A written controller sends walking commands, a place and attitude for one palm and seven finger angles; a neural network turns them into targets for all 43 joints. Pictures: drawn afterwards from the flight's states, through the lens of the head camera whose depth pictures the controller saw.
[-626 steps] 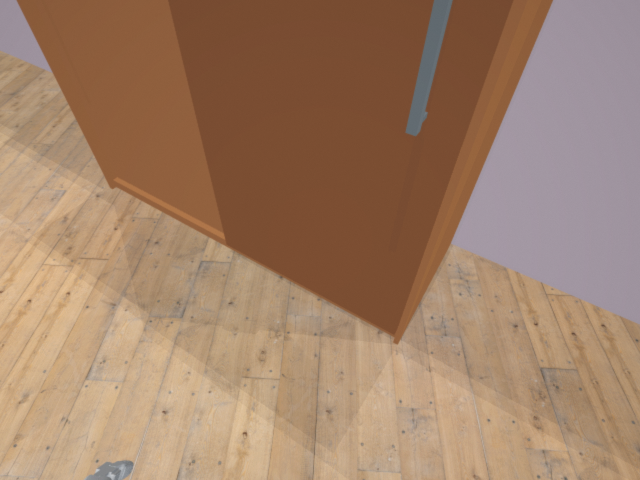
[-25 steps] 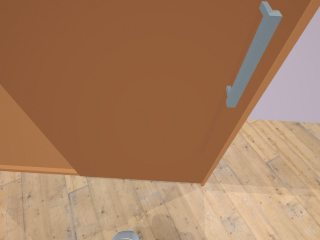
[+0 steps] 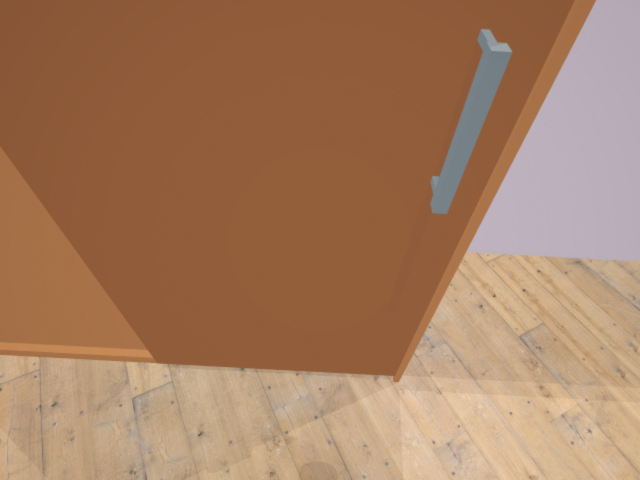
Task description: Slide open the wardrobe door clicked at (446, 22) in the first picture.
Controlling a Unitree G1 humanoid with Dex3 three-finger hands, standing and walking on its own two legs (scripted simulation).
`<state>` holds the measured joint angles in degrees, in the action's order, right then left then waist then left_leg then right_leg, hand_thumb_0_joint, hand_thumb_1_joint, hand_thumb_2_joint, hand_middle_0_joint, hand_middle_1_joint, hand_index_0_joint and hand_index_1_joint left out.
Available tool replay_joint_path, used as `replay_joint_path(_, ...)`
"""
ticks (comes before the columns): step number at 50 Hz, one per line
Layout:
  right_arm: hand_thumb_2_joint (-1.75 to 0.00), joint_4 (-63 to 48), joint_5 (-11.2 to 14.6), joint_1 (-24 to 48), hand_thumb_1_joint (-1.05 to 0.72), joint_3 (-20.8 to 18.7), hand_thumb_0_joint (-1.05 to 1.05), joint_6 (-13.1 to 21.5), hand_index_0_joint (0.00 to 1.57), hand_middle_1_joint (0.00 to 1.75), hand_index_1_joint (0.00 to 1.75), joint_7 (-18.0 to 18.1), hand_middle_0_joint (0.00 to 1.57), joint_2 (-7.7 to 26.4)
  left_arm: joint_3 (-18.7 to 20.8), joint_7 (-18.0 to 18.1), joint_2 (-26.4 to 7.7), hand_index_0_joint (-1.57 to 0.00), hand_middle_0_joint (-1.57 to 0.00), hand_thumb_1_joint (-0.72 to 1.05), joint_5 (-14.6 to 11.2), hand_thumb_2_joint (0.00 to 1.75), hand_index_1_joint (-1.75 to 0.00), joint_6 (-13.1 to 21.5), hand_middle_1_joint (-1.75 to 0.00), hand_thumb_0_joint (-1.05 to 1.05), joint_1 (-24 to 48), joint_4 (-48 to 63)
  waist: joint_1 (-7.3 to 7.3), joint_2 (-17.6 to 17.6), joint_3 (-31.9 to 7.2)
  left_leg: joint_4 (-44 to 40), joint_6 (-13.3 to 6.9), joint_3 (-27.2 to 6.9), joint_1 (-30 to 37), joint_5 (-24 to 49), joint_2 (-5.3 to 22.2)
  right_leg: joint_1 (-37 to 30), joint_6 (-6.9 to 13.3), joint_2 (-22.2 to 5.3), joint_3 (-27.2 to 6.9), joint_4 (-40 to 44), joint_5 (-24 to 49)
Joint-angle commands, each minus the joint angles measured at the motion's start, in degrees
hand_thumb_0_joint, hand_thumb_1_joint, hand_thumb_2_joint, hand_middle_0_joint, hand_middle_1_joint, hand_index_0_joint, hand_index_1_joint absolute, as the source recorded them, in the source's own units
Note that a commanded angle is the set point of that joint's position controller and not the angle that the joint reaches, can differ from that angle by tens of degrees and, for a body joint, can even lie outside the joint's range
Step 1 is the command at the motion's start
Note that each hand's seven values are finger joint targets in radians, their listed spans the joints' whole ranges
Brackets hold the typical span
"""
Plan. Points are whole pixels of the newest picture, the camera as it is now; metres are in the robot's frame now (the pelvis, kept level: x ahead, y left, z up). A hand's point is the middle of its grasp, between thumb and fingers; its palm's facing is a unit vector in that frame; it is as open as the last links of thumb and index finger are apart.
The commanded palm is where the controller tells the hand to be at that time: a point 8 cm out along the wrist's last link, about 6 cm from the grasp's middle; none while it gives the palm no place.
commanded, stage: come to a stop and stand still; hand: right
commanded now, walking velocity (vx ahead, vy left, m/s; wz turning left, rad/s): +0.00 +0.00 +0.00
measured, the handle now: (459, 132) +0.50 -0.14 +0.19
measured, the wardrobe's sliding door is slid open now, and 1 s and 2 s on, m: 0.00 0.00 0.00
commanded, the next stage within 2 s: look again from close up in 1.00 s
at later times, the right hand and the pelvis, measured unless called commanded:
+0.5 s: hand out of the picture -0.01 -0.19 -0.17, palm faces +0.01 +0.97 -0.22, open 7.4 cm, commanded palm none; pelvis -0.04 -0.01 +0.00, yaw +0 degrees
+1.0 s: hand out of the picture -0.07 -0.21 -0.18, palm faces +0.00 +0.98 -0.21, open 7.4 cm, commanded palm none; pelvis -0.05 -0.04 +0.00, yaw +0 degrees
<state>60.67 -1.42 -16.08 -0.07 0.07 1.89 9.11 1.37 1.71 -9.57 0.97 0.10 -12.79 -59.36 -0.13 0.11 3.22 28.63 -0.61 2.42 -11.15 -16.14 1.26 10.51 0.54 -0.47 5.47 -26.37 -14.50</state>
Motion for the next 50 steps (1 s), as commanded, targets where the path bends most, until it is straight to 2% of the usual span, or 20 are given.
replay_joint_path(1, -0.9, -6.21, 0.37, -2.37, -0.9, -2.09, 0.0, 2.02, 0.2, 0.3, 0.3, 0.6, 0.2, 10.36, 2.33, 0.16, -9.33, -0.2, -0.2, 0.9, 0.25, 0.9, -0.3, 2.39, -0.3, 0.0, -1.74, 7.02, 0.34, 1.1, -11.6, -1.6, -2.3, -6.75, 0.13, 11.53, 5.72, -2.78, 2.24, -5.92, -7.63, -2.05, 12.1)
replay_joint_path(2, -0.9, -5.88, 0.42, -3.45, -0.9, -1.57, 0.0, 1.81, 0.2, 0.3, 0.3, 0.63, 0.2, 8.37, 1.82, 0.13, -7.05, -0.2, -0.2, 0.9, 0.28, 0.9, -0.3, 1.8, -0.3, 0.0, -2.14, 7.21, 0.37, -2.14, -9.44, -4.2, -2.41, -8.25, -0.94, 8.07, 6.43, -0.21, 1.73, -4.85, -6.83, -3.09, 6.75)
replay_joint_path(3, -0.9, -5.99, 0.29, -3.34, -0.9, -1.27, 0.0, 1.63, 0.2, 0.3, 0.3, 0.7, 0.2, 8.01, 1.53, -0.05, -6.05, -0.2, -0.2, 0.9, 0.26, 0.9, -0.3, 1.06, -0.3, 0.0, -2.88, 7.21, 0.9, -5.24, -4.89, -7.02, -2.81, -10.18, -3.8, 2.89, 7.34, 2.47, 1.04, -3.65, -5.77, -3.67, 1.93)
replay_joint_path(4, -0.9, -6.35, 0.17, -3.5, -0.9, -0.83, 0.0, 1.69, 0.2, 0.3, 0.3, 0.83, 0.2, 7.91, 0.94, -0.46, -5.15, -0.2, -0.2, 0.9, 0.52, 0.9, -0.3, 0.59, -0.3, 0.0, -4.06, 7.21, 1.08, -8.57, -3.07, -8.37, -3.29, -11.38, -4.41, 1.66, 7.96, 3.78, 0.91, -2.79, -4.88, -4.37, 0.47)
replay_joint_path(5, -0.9, -6.42, 0.22, -2.97, -0.9, -1.04, 0.0, 1.68, 0.2, 0.3, 0.3, 0.89, 0.2, 8.55, 1.08, -0.6, -5.3, -0.2, -0.2, 0.9, 0.38, 0.9, -0.3, 0.32, -0.3, 0.0, -4.17, 7.06, 1.55, -8.07, -0.31, -9.95, -3.48, -11.76, -7.37, -1.73, 8.55, 3.85, 0.65, -2.57, -4.83, -4.63, -0.16)
replay_joint_path(6, -0.9, -6.89, 0.19, -2.39, -0.9, -1.19, 0.0, 1.62, 0.2, 0.3, 0.3, 0.89, 0.2, 9.29, 1.23, -0.67, -5.66, -0.2, -0.2, 0.9, 0.26, 0.9, -0.3, 0.21, -0.3, 0.0, -4.65, 6.97, 1.84, -5.49, 1.68, -10.85, -3.6, -11.73, -10.18, -5.24, 8.39, 3.38, 0.58, -2.82, -4.95, -4.56, -0.21)
replay_joint_path(7, -0.9, -7.17, 0.19, -2.24, -0.9, -1.34, 0.0, 1.66, 0.2, 0.3, 0.3, 0.84, 0.2, 9.67, 1.24, -0.67, -5.99, -0.2, -0.2, 0.9, 0.22, 0.9, -0.3, 0.33, -0.3, 0.0, -5.03, 6.66, 1.85, -3.7, 2.07, -10.7, -3.62, -11.33, -10.57, -4.8, 7.8, 3.2, 0.72, -3.04, -5.05, -3.95, 0.62)
replay_joint_path(8, -0.9, -7.38, 0.23, -2.04, -0.9, -1.43, 0.0, 1.68, 0.2, 0.3, 0.3, 0.8, 0.2, 10.18, 1.26, -0.65, -6.35, -0.2, -0.2, 0.9, 0.15, 0.9, -0.3, 0.5, -0.3, 0.0, -5.38, 6.49, 1.81, -2.09, 1.84, -9.87, -3.47, -10.41, -9.67, -3.21, 7.13, 3.36, 0.82, -3.41, -5.19, -3.02, 1.35)
replay_joint_path(9, -0.9, -7.46, 0.2, -2.93, -0.9, -1.02, 0.0, 1.66, 0.2, 0.3, 0.3, 0.83, 0.2, 9.47, 0.78, -0.76, -5.77, -0.2, -0.2, 0.9, 0.19, 0.9, -0.3, 0.57, -0.3, 0.0, -5.68, 6.13, 1.2, -3.0, 1.32, -9.0, -3.18, -9.67, -7.76, 0.18, 6.51, 3.4, 0.95, -3.66, -5.0, -2.34, 2.37)
replay_joint_path(12, -0.9, -7.24, 0.45, -3.17, -0.9, -1.24, 0.0, 1.57, 0.2, 0.3, 0.3, 0.76, 0.2, 10.06, 0.86, -0.61, -6.74, -0.2, -0.2, 0.9, 0.05, 0.9, -0.3, 0.86, -0.3, 0.0, -5.44, 5.73, 0.85, 0.29, 1.87, -7.9, -2.59, -8.46, -6.94, 0.22, 5.66, 4.58, 1.02, -4.32, -5.85, -0.3, 2.17)
replay_joint_path(14, -0.9, -7.31, 0.38, -3.81, -0.9, -0.93, 0.0, 1.48, 0.2, 0.3, 0.3, 0.77, 0.2, 9.43, 0.55, -0.67, -6.63, -0.2, -0.2, 0.9, 0.07, 0.9, -0.3, 0.98, -0.3, 0.0, -5.63, 5.43, 0.27, -1.0, 1.47, -7.69, -2.31, -8.03, -5.2, 1.64, 5.15, 4.97, 1.26, -4.77, -6.02, 0.58, 2.83)
replay_joint_path(18, -0.9, -7.47, 0.34, -3.12, -0.9, -1.26, 0.0, 1.08, 0.2, 0.3, 0.3, 0.6, 0.2, 9.98, 0.8, -0.77, -7.45, -0.2, -0.2, 0.9, 0.11, 0.9, -0.3, 0.71, -0.3, 0.0, -5.67, 5.02, 0.67, 0.72, 3.55, -8.86, -2.09, -7.92, -7.86, -5.87, 5.01, 6.57, 1.1, -4.64, -6.72, 2.53, -3.67)
replay_joint_path(22, -0.9, -7.61, 0.26, -3.69, -0.9, -1.28, 0.0, 0.85, 0.2, 0.3, 0.3, 0.57, 0.2, 9.4, 0.78, -0.91, -7.08, -0.2, -0.2, 0.9, 0.13, 0.9, -0.3, 0.55, -0.3, 0.0, -6.61, 4.47, 0.74, -0.9, 2.81, -9.15, -1.69, -7.65, -7.66, -7.98, 4.87, 7.43, 1.28, -4.78, -7.21, 3.52, -6.47)
replay_joint_path(24, -0.9, -7.79, 0.18, -3.87, -0.9, -1.26, 0.0, 0.86, 0.2, 0.3, 0.3, 0.55, 0.2, 9.29, 0.76, -0.95, -7.23, -0.2, -0.2, 0.9, 0.1, 0.9, -0.3, 0.66, -0.3, 0.0, -7.01, 4.09, 0.63, -0.23, 1.72, -8.54, -1.57, -6.98, -6.61, -6.68, 4.66, 7.66, 1.47, -5.32, -7.7, 4.29, -6.52)
replay_joint_path(32, -0.9, -6.68, -0.02, -5.76, -0.9, -1.2, 0.0, 0.6, 0.2, 0.3, 0.3, 0.39, 0.2, 7.93, 1.16, -0.92, -7.79, -0.2, -0.2, 0.9, 0.08, 0.9, -0.3, 0.51, -0.3, 0.0, -7.05, 3.04, 0.42, 0.44, 2.73, -7.09, -0.82, -5.5, -6.39, -7.18, 3.82, 10.63, 1.85, -6.43, -9.8, 8.06, -13.05)
replay_joint_path(34, -0.9, -6.44, -0.06, -6.24, -0.9, -1.06, 0.0, 0.65, 0.2, 0.3, 0.3, 0.45, 0.2, 7.77, 1.17, -0.94, -7.82, -0.2, -0.2, 0.9, -0.02, 0.9, -0.3, 0.56, -0.3, 0.0, -7.48, 2.89, 0.49, 0.63, 1.34, -6.48, -0.73, -5.05, -5.55, -5.37, 3.69, 9.92, 2.04, -6.8, -10.23, 8.41, -12.42)
replay_joint_path(38, -0.9, -5.23, -0.16, -7.17, -0.9, -0.93, 0.0, 0.5, 0.2, 0.3, 0.3, 0.39, 0.2, 6.86, 1.28, -0.85, -8.06, -0.2, -0.2, 0.9, -0.09, 0.9, -0.3, 0.53, -0.3, 0.0, -6.85, 2.35, 0.39, 2.84, 2.36, -5.15, -0.33, -3.83, -4.93, -3.73, 3.29, 11.02, 2.01, -7.5, -10.94, 10.85, -15.21)
replay_joint_path(41, -0.9, -4.55, -0.19, -8.03, -0.9, -0.7, 0.0, 0.62, 0.2, 0.3, 0.3, 0.45, 0.2, 6.43, 1.25, -0.85, -8.0, -0.2, -0.2, 0.9, -0.23, 0.9, -0.3, 0.62, -0.3, 0.0, -6.36, 2.09, 0.13, 2.89, 1.65, -4.8, -0.2, -3.56, -3.81, -0.75, 3.37, 10.19, 2.23, -7.78, -11.19, 11.27, -13.92)
replay_joint_path(44, -0.9, -3.98, -0.23, -7.96, -0.9, -0.55, 0.0, 0.75, 0.2, 0.3, 0.3, 0.56, 0.2, 6.38, 1.17, -0.92, -7.73, -0.2, -0.2, 0.9, -0.35, 0.9, -0.3, 0.52, -0.3, 0.0, -6.63, 1.77, 0.57, 0.18, 1.67, -5.65, -0.35, -4.45, -4.55, -0.54, 3.81, 8.89, 2.04, -7.31, -10.6, 10.28, -11.8)
replay_joint_path(50, -0.9, -3.44, -0.19, -8.09, -0.9, -0.47, 0.0, 0.89, 0.2, 0.3, 0.3, 0.7, 0.2, 5.92, 1.08, -0.97, -7.21, -0.2, -0.2, 0.9, -0.42, 0.9, -0.3, 0.49, -0.3, 0.0, -5.94, 1.31, 0.85, 0.13, 1.63, -6.65, -0.25, -5.11, -5.62, -0.12, 4.31, 6.82, 1.8, -6.96, -9.76, 9.56, -9.75)
